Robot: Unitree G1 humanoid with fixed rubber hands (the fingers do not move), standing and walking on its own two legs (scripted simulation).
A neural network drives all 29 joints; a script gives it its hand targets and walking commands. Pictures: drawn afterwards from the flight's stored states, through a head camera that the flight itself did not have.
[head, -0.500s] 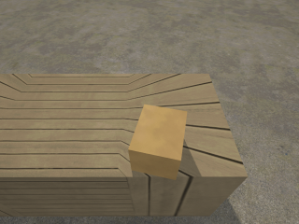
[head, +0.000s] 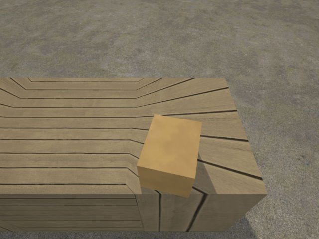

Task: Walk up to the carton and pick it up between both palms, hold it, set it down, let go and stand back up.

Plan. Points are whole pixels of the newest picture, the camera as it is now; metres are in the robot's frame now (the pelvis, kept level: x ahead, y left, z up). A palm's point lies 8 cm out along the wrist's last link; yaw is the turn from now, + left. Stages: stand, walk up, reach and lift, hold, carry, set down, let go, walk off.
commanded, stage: stand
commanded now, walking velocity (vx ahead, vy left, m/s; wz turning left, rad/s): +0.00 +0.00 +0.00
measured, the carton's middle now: (171, 154) +0.41 -0.02 -0.12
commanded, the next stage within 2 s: none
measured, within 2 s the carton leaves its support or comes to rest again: neither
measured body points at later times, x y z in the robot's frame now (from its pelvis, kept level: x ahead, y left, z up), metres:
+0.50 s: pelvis +0.00 +0.00 +0.00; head +0.01 +0.00 +0.45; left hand +0.01 +0.23 -0.15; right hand +0.00 -0.23 -0.16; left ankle -0.03 +0.13 -0.74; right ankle +0.01 -0.13 -0.74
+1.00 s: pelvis +0.00 +0.00 +0.00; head +0.01 +0.00 +0.45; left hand +0.01 +0.23 -0.15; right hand +0.00 -0.23 -0.16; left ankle -0.03 +0.13 -0.74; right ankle +0.01 -0.13 -0.74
